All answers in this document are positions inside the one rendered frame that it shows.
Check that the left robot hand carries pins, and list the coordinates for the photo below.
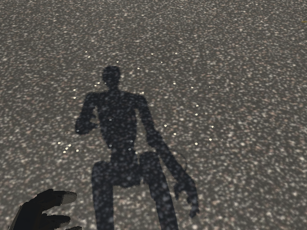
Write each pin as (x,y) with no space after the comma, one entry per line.
(30,217)

